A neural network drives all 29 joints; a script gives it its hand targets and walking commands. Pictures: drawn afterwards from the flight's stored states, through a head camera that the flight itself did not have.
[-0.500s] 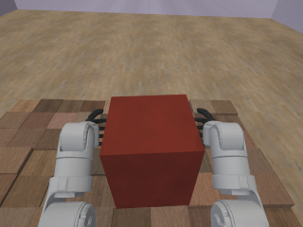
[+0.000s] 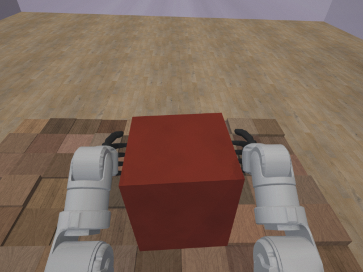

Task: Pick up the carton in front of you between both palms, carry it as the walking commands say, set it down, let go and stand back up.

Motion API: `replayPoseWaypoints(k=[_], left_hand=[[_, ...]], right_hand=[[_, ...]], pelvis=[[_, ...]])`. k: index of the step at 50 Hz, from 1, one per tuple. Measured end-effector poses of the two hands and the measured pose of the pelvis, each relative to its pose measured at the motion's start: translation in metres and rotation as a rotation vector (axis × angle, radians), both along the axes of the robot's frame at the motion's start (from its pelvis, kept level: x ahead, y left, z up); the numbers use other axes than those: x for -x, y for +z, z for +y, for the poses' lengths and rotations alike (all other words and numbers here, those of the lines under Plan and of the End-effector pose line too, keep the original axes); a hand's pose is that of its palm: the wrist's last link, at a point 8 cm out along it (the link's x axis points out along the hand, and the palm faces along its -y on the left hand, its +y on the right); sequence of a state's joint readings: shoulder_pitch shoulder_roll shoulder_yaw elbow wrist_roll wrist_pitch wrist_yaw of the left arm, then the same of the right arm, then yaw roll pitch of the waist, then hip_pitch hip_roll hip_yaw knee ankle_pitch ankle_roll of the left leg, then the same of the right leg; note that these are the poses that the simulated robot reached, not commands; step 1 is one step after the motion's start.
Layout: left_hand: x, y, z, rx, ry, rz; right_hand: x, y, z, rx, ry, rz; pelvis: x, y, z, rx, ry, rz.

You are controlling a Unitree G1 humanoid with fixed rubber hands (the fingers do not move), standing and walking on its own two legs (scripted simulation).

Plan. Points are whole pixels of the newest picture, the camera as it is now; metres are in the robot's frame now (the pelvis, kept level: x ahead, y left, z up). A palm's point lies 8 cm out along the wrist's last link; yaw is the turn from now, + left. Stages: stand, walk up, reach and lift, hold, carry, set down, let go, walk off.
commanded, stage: carry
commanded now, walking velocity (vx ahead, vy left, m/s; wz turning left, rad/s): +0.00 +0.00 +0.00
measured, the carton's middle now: (180, 182) +0.34 -0.01 +0.06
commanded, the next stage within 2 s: none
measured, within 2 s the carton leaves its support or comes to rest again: neither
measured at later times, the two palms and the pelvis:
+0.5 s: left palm (106, 162) +0.33 +0.15 +0.14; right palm (249, 159) +0.34 -0.15 +0.15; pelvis -0.01 +0.00 +0.00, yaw +0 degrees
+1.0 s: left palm (104, 166) +0.32 +0.15 +0.14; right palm (249, 164) +0.33 -0.15 +0.14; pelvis -0.02 +0.00 +0.00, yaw +1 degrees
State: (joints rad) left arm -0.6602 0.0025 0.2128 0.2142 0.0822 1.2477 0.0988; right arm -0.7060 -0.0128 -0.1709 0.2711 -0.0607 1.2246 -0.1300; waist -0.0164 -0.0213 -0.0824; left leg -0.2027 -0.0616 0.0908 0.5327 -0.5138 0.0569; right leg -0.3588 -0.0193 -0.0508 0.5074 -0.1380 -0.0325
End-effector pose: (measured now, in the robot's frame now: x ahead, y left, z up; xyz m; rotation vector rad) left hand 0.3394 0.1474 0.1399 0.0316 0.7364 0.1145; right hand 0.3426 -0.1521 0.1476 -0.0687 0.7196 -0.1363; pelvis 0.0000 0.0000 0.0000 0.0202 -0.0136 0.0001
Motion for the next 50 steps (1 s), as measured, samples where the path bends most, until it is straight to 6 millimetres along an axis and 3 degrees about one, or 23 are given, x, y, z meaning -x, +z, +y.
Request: replayPoseWaypoints(k=[50], left_hand=[[0.017,-0.003,0.005,0.001,0.005,0.003]], right_hand=[[0.017,-0.004,0.004,-0.003,0.0,0.002]], pelvis=[[0.019,-0.002,0.004,0.001,0.009,0.0]])
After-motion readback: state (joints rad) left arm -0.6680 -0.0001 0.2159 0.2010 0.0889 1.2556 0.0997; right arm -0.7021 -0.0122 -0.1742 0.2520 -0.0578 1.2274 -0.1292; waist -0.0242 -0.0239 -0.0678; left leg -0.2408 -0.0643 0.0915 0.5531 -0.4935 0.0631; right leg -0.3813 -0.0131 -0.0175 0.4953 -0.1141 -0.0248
